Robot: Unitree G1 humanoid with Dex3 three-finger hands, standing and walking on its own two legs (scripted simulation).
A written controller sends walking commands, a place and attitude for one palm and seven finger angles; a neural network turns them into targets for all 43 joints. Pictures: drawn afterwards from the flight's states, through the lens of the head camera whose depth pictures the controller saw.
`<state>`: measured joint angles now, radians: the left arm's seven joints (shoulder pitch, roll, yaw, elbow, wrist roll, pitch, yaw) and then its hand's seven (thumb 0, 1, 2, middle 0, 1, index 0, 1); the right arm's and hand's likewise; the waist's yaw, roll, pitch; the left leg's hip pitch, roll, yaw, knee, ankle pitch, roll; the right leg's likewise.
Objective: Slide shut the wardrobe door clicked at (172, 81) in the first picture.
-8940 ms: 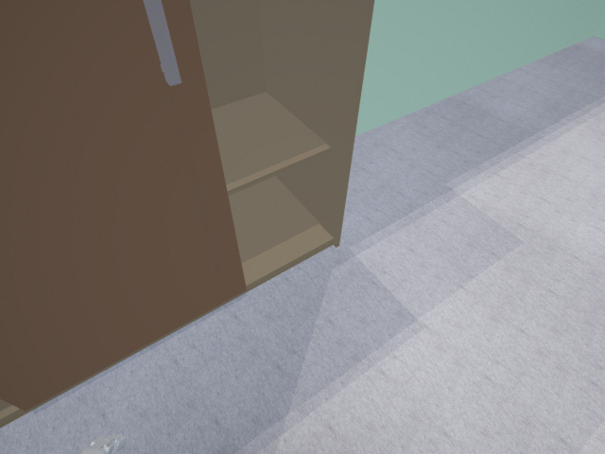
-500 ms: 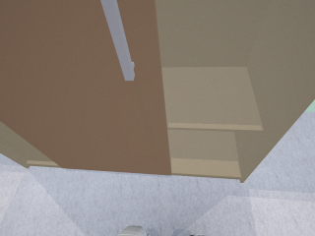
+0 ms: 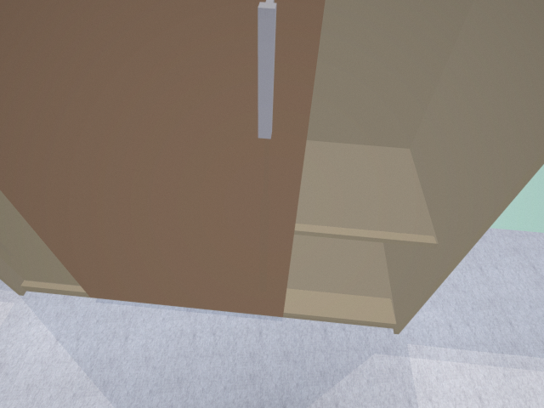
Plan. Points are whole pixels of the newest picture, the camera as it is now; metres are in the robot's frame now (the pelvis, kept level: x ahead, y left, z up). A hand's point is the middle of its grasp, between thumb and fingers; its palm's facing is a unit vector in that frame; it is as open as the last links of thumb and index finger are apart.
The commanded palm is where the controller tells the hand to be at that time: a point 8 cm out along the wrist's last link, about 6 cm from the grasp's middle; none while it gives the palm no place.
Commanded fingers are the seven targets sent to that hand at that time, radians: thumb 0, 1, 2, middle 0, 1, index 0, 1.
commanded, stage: come to a stop and stand still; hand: left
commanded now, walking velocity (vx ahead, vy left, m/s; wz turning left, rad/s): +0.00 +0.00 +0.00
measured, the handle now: (267, 73) +0.54 +0.06 +0.23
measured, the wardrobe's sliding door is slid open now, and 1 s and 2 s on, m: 0.43 0.43 0.43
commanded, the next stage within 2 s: look again from close up in 0.66 s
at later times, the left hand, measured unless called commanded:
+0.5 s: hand out of the picture -0.05 +0.13 -0.17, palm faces +0.06 -0.98 -0.17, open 7.4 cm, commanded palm none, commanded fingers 0.00 0.90 0.90 -0.20 -0.30 -0.20 -0.30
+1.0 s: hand out of the picture +0.00 +0.17 -0.17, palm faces +0.04 -0.97 -0.23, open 7.4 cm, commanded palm none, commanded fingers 0.00 0.90 0.90 -0.20 -0.30 -0.20 -0.30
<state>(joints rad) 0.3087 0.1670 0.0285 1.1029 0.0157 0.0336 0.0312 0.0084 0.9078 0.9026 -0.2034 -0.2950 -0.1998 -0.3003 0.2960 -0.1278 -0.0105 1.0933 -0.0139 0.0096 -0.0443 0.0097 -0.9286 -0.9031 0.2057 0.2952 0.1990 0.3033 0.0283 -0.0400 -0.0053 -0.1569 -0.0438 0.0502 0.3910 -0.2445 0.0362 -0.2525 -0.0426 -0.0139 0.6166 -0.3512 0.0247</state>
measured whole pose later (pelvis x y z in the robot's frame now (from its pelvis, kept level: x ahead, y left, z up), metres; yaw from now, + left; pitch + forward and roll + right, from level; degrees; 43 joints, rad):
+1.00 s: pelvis -0.01 -0.01 -0.01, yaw +1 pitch +0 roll +0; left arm 0.31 0.15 -0.01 1.07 0.01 -0.03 0.05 0.01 0.91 0.90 -0.21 -0.30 -0.20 -0.30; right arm 0.30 -0.17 -0.02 1.05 -0.01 -0.01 -0.03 0.00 -0.91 -0.90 0.20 0.29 0.20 0.30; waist -0.01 0.03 -0.02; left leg -0.24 0.01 0.02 0.53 -0.30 0.01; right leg -0.21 0.01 -0.06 0.51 -0.31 -0.03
